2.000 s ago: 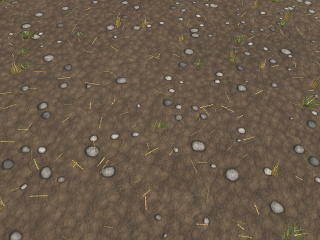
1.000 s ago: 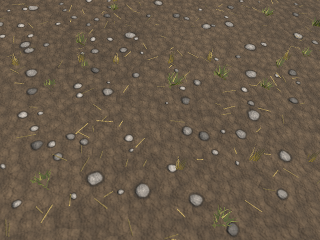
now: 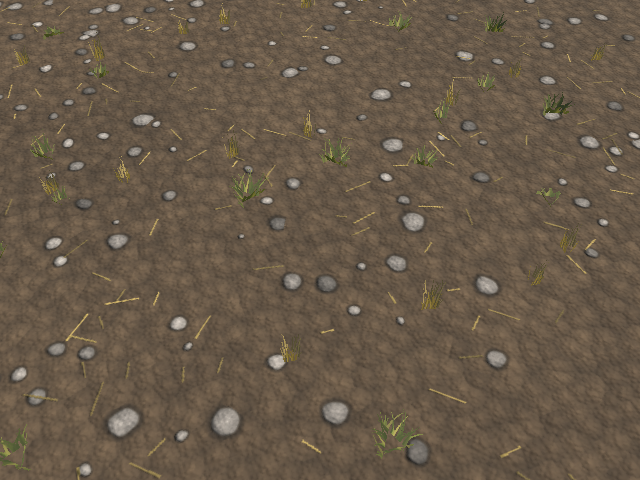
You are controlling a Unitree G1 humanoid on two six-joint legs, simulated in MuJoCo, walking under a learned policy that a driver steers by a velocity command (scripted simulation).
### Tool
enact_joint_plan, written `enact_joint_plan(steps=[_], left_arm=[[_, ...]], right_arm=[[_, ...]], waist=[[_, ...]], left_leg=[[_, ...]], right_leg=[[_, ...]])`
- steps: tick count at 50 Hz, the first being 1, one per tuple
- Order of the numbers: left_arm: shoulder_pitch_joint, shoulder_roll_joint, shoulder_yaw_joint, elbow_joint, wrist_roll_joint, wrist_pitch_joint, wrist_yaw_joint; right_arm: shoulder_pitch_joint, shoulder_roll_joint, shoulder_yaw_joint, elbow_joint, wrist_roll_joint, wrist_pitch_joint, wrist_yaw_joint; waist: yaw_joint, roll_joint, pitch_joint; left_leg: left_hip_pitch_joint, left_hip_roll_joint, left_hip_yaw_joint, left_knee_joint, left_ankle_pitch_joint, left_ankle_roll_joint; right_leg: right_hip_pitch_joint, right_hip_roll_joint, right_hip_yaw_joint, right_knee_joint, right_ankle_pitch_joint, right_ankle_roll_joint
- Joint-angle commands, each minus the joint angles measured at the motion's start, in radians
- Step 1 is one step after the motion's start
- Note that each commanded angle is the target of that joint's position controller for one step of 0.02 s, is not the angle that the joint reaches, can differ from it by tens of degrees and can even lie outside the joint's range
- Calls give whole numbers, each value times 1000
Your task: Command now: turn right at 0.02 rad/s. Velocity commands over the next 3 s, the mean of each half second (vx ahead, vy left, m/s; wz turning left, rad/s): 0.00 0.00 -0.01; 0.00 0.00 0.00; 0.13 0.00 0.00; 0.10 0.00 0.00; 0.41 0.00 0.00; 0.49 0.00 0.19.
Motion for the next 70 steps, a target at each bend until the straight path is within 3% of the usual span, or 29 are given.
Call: enact_joint_plan(steps=[1,32,52,53,55,57,58,60,62,64,65,66,67,68,69,70], left_arm=[[-19,93,22,-45,-2,-14,8],[21,84,15,226,-8,-11,35],[65,67,-6,312,-10,-16,40],[84,54,-9,322,-10,-16,40],[77,55,-7,315,-20,-20,41],[22,44,-11,276,-23,-46,32],[-1,45,-10,262,-28,-61,25],[-15,57,-3,247,-40,-84,11],[-12,53,-2,249,-38,-98,5],[54,28,-2,285,-27,-101,3],[106,31,3,309,-22,-93,1],[160,42,8,326,-17,-82,2],[202,88,16,324,-13,-74,8],[227,167,21,318,-8,-67,11],[236,135,7,322,9,-76,6],[173,127,3,300,6,-88,4]], right_arm=[[-11,-117,-27,-52,1,-13,-3],[45,-104,-12,156,7,-12,-13],[88,-89,-2,224,10,-5,-14],[106,-86,-2,235,10,-3,-15],[122,-140,-21,236,24,3,-21],[176,-196,-40,238,32,-6,-22],[181,-205,-47,235,31,-17,-23],[166,-183,-46,219,22,-41,-18],[114,-159,-41,194,31,-46,-15],[90,-171,-43,194,39,-27,-14],[111,-170,-42,204,42,-16,-14],[121,-147,-34,209,40,-11,-16],[130,-87,-15,205,23,-13,-16],[157,-23,2,189,2,-15,-25],[141,-51,-5,187,13,-8,-33],[129,-96,-16,183,27,-5,-34]], waist=[[-6,-9,-45],[-3,-1,0],[-5,-2,15],[-5,7,-9],[-20,69,32],[-46,166,92],[-50,168,128],[-39,134,141],[-19,82,115],[19,82,43],[33,82,10],[51,60,-9],[50,-71,-41],[32,-261,-75],[42,-241,-81],[22,-169,-32]], left_leg=[[-5,50,-56,-95,165,31],[6,23,-49,-170,153,47],[12,16,-54,-192,154,58],[22,10,-53,-205,38,63],[-4,49,-133,-262,-341,113],[-4,235,-388,-399,-572,216],[-29,303,-485,-443,-555,262],[42,345,-516,-451,-425,277],[78,266,-354,-394,-157,215],[9,155,-168,-281,87,168],[-36,127,-131,-223,163,154],[-78,99,-108,-159,183,123],[-138,27,-35,-6,117,58],[-233,-60,39,166,-169,-12],[-226,-27,-33,325,-333,-31],[-271,0,-63,437,-322,-36]], right_leg=[[25,-56,61,-75,194,-27],[62,-51,26,-122,195,4],[45,-52,9,-138,176,16],[52,-37,-12,-129,90,14],[-41,19,-79,-16,-163,-2],[-188,-4,-100,176,-180,-20],[-232,-46,-65,262,-165,-35],[-355,-103,-16,373,-231,-59],[-307,-112,-26,219,-200,-65],[-67,-37,-121,-8,-4,-40],[54,3,-151,-70,108,-22],[140,-1,-127,-109,157,-15],[224,-124,26,-161,286,-34],[241,-314,271,-220,426,-154],[187,-399,397,-254,387,-258],[157,-385,363,-249,384,-270]])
